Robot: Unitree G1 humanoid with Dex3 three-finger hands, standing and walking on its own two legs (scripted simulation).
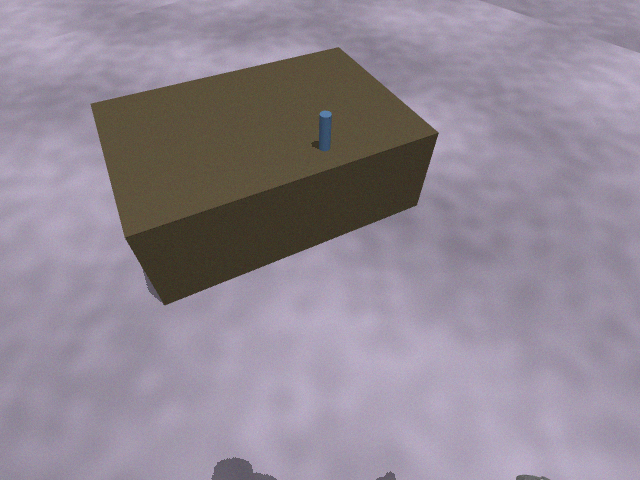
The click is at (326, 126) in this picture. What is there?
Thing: slim round
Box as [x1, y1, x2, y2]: [319, 111, 331, 150]
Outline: 321,111 319,114 319,148 321,150 327,150 329,149 331,113 329,111
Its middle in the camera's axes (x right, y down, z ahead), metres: +0.02 -0.36 +1.32
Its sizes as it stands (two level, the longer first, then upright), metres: 0.041 0.041 0.137
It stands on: a support 0.39 m high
